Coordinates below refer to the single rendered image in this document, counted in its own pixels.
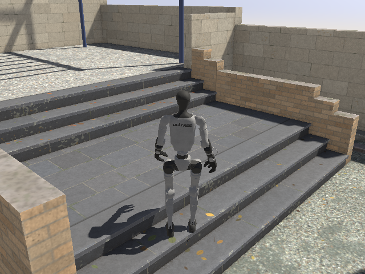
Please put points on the right robot hand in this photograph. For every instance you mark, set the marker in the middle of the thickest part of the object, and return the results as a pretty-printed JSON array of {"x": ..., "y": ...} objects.
[{"x": 211, "y": 164}]

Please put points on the robot right upper arm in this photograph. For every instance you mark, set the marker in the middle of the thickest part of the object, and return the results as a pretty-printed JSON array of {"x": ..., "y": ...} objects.
[{"x": 203, "y": 131}]

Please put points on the robot right foot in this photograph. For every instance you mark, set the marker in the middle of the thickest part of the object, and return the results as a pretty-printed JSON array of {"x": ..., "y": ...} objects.
[{"x": 192, "y": 228}]

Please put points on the left robot hand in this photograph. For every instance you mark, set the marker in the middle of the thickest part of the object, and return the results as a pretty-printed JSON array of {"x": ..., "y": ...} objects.
[{"x": 162, "y": 153}]

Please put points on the left robot forearm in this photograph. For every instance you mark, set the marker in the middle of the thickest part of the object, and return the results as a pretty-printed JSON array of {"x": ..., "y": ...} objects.
[{"x": 158, "y": 148}]

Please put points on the left robot thigh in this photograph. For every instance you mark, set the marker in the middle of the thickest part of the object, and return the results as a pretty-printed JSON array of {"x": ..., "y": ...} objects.
[{"x": 169, "y": 169}]

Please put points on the robot left upper arm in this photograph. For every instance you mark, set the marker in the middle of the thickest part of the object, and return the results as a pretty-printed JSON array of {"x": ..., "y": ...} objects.
[{"x": 162, "y": 129}]

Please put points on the right robot forearm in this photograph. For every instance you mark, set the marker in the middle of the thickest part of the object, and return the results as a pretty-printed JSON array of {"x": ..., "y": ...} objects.
[{"x": 209, "y": 152}]

